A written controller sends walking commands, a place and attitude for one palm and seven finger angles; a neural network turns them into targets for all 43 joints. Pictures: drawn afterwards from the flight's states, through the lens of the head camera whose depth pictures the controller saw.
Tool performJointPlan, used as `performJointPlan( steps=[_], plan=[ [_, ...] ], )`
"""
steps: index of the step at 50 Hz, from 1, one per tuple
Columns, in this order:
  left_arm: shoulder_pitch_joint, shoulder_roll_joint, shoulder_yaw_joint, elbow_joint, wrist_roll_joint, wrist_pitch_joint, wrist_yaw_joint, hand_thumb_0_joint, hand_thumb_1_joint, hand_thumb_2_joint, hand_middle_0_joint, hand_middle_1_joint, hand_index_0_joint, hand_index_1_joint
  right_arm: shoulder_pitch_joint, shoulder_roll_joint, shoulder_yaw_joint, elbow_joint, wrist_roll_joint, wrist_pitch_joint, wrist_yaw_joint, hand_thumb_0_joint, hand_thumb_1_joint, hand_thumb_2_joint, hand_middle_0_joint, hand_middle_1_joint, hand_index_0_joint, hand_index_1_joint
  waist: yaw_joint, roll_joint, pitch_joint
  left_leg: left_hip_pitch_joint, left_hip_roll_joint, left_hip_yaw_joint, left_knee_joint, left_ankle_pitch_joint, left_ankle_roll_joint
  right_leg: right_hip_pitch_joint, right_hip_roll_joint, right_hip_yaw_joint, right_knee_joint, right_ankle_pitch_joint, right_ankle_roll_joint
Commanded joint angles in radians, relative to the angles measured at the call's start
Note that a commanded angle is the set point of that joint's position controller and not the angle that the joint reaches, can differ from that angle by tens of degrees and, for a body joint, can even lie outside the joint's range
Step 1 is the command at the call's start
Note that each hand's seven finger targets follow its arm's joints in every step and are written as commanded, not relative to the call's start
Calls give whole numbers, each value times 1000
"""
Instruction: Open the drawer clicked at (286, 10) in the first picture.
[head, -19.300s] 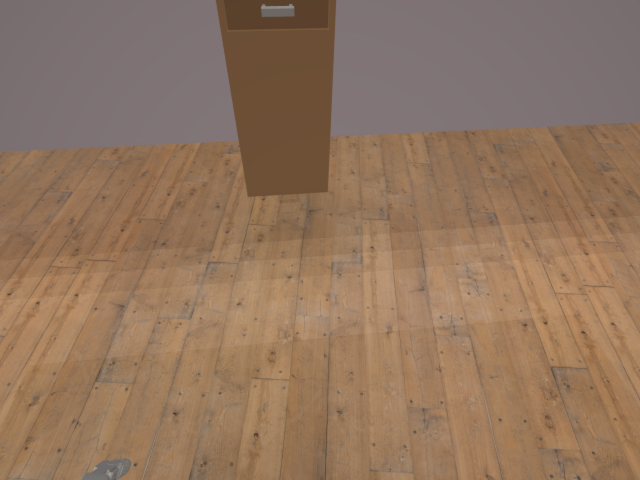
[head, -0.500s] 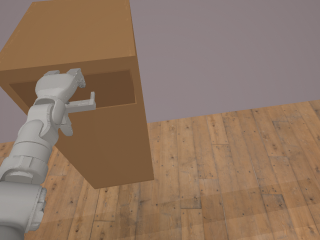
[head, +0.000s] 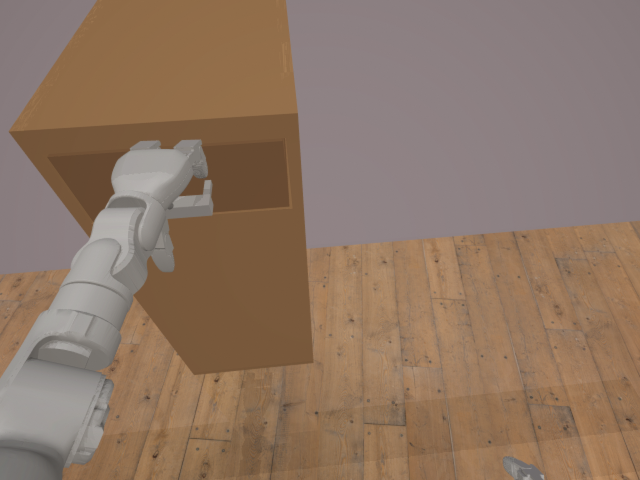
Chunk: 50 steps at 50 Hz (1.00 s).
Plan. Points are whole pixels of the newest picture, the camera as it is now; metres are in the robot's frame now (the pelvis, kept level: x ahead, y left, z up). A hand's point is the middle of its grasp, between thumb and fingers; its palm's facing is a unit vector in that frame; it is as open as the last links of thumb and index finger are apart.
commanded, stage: re-aim the fingers above the handle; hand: left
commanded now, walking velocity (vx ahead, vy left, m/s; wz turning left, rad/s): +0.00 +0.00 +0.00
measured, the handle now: (178, 197) +0.50 +0.24 +0.05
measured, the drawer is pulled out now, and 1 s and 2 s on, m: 0.00 0.00 0.00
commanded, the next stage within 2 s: lower the fingers behind the handle in 1.06 s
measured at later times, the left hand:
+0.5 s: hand (153, 207) +0.43 +0.25 +0.10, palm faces -0.06 -0.01 -1.00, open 13.8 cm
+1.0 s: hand (137, 212) +0.42 +0.26 +0.11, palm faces -0.03 +0.00 -1.00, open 13.8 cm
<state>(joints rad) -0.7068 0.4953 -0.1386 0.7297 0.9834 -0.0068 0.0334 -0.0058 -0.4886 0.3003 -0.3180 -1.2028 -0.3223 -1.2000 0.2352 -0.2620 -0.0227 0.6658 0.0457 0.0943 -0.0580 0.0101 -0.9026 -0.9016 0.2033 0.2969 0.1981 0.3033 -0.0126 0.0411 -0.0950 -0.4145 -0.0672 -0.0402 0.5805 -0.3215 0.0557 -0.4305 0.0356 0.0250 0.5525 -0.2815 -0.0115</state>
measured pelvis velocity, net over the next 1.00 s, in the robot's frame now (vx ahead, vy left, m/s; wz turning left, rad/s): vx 0.00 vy -0.01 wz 0.00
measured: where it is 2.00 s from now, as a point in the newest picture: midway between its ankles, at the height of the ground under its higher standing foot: outside the picture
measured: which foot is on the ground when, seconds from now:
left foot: down 0.00-1.00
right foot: down 0.00-1.00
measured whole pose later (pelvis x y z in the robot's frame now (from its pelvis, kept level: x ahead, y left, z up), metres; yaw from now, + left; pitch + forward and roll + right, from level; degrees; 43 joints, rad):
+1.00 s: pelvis +0.00 -0.01 +0.00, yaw +0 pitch +9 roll -1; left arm -0.61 0.57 -0.08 0.66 0.97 -0.03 0.03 -0.01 -0.49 0.30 -0.33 -1.21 -0.32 -1.20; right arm 0.29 -0.26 -0.03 0.68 0.05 0.10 -0.06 0.01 -0.90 -0.90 0.20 0.30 0.20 0.30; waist 0.01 0.05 -0.10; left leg -0.41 -0.06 -0.05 0.57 -0.32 0.05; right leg -0.42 0.05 0.02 0.54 -0.27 -0.02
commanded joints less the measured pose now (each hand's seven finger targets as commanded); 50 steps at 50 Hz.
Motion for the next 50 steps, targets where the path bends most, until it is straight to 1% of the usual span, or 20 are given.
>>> performJointPlan(
  steps=[1, 2, 5, 6, 7, 9, 12, 15, 20, 23, 26, 30, 32, 36, 38, 41, 42, 45, 48, 50],
  plan=[
    [-495, 428, 283, -165, 32, -44, 112, 0, -500, 300, -300, -1200, -300, -1200, 23, -128, -39, -88, -11, -20, -15, 0, -900, -900, 200, 300, 200, 300, 25, 43, -350, 146, 36, 9, -33, 449, -38, 148, 2, -21, -4, 284, -45],
    [-502, 408, 271, -148, 36, -37, 133, 0, -500, 300, -300, -1200, -300, -1200, 16, -121, -34, -88, -12, -19, -12, 0, -900, -900, 200, 300, 200, 300, 24, 27, -337, 123, 35, 14, -34, 445, -39, 154, 1, -26, 2, 294, -44],
    [-425, 449, 325, -109, 47, 1, 177, 0, -500, 300, -300, -1200, -300, -1200, 2, -121, -35, -92, -17, -14, 0, 0, -900, -900, 200, 300, 200, 300, 60, 33, -392, 95, 37, 31, -41, 481, -48, 229, -1, -19, 6, 338, -44],
    [-407, 425, 296, -98, 56, 19, 179, 0, -500, 300, -300, -1200, -300, -1200, -1, -117, -33, -96, -14, -12, 4, 0, -900, -900, 200, 300, 200, 300, 60, 44, -399, 101, 40, 35, -43, 497, -49, 226, -3, -20, 9, 352, -42],
    [-401, 366, 242, -90, 54, 40, 171, 0, -500, 300, -300, -1200, -300, -1200, 0, -121, -36, -98, -12, -12, 8, 0, -900, -900, 200, 300, 200, 300, 41, 31, -378, 108, 45, 39, -41, 504, -47, 204, -2, -23, 5, 361, -38],
    [-388, 405, 273, -87, 52, 61, 166, 0, -500, 300, -300, -1200, -300, -1200, 1, -131, -38, -94, -9, -5, 8, 0, -900, -900, 200, 300, 200, 300, 42, -16, -378, 101, 48, 46, -48, 489, -41, 221, -3, -19, -4, 366, -33],
    [-409, 369, 226, -122, 34, 70, 127, 0, -500, 300, -300, -1200, -300, -1200, 12, -143, -45, -104, -2, -5, -2, 0, -900, -900, 200, 300, 200, 300, 8, -67, -403, 120, 46, 46, -51, 462, -22, 242, -8, -13, -19, 384, -23],
    [-361, 343, 206, -155, 12, 58, 83, 0, -500, 300, -300, -1200, -300, -1200, 19, -150, -53, -111, 0, -6, -9, 0, -900, -900, 200, 300, 200, 300, -7, -73, -407, 148, 44, 44, -43, 476, -11, 248, -7, -6, -34, 406, -20],
    [-456, 218, 70, -222, -7, -13, 18, 0, -500, 300, -300, -1200, -300, -1200, 33, -145, -56, -97, 3, -15, -22, 0, -900, -900, 200, 300, 200, 300, -61, -27, -285, 187, 44, 23, -42, 389, -8, 115, -4, -11, -61, 287, -23],
    [-508, 266, 114, -296, -2, -64, 38, 0, -500, 300, -300, -1200, -300, -1200, 49, -135, -63, -83, -5, -25, -21, 0, -900, -900, 200, 300, 200, 300, -39, 90, -346, 243, 40, 9, -23, 439, -22, 85, 4, -11, -40, 275, -37],
    [-499, 334, 197, -261, -3, -84, 85, 0, -500, 300, -300, -1200, -300, -1200, 53, -131, -60, -74, -7, -24, -12, 0, -900, -900, 200, 300, 200, 300, -13, 73, -360, 197, 36, 7, -21, 451, -31, 117, 7, -16, -23, 288, -41],
    [-437, 433, 314, -153, 18, -37, 165, 0, -500, 300, -300, -1200, -300, -1200, 30, -133, -50, -70, -12, -17, 1, 0, -900, -900, 200, 300, 200, 300, 38, 26, -364, 102, 34, 27, -41, 448, -36, 201, 3, -18, -6, 322, -44],
    [-375, 433, 311, -102, 30, 10, 181, 0, -500, 300, -300, -1200, -300, -1200, 5, -125, -41, -82, -10, -13, 4, 0, -900, -900, 200, 300, 200, 300, 57, 25, -360, 68, 31, 46, -48, 432, -36, 242, -3, -8, -4, 350, -38],
    [-306, 420, 284, -33, 40, 71, 144, 0, -500, 300, -300, -1200, -300, -1200, -4, -140, -39, -94, -1, -1, 4, 0, -900, -900, 200, 300, 200, 300, 50, -50, -346, 46, 40, 61, -69, 406, -29, 272, -10, -3, -24, 358, -27],
    [-331, 436, 282, -42, 32, 76, 125, 0, -500, 300, -300, -1200, -300, -1200, -9, -146, -39, -104, 0, 0, -6, 0, -900, -900, 200, 300, 200, 300, 37, -89, -342, 38, 38, 65, -75, 365, -19, 290, -14, 4, -35, 356, -18],
    [-347, 420, 255, -148, 29, 34, 78, 0, -500, 300, -300, -1200, -300, -1200, 3, -154, -49, -123, 3, -7, -18, 0, -900, -900, 200, 300, 200, 300, 12, -63, -409, 99, 39, 61, -58, 414, -4, 295, -13, 12, -34, 415, -16],
    [-346, 354, 201, -184, 24, 19, 63, 0, -500, 300, -300, -1200, -300, -1200, 7, -150, -54, -128, 2, -12, -19, 0, -900, -900, 200, 300, 200, 300, -8, -49, -399, 132, 39, 58, -48, 434, 0, 262, -12, 7, -35, 423, -14],
    [-381, 267, 125, -310, -5, -41, 32, 0, -500, 300, -300, -1200, -300, -1200, 20, -143, -66, -122, -2, -23, -22, 0, -900, -900, 200, 300, 200, 300, -44, -3, -378, 216, 45, 33, -25, 472, -2, 172, -4, 2, -47, 367, -17],
    [-423, 224, 92, -353, -24, -71, 37, 0, -500, 300, -300, -1200, -300, -1200, 30, -133, -67, -98, -4, -33, -22, 0, -900, -900, 200, 300, 200, 300, -50, 72, -324, 263, 46, 11, -17, 473, -17, 69, 3, -14, -47, 290, -26],
    [-467, 226, 92, -304, -29, -72, 53, 0, -500, 300, -300, -1200, -300, -1200, 34, -134, -61, -79, -2, -29, -18, 0, -900, -900, 200, 300, 200, 300, -60, 57, -259, 229, 44, 2, -28, 415, -28, 40, 5, -25, -56, 238, -34]
  ],
)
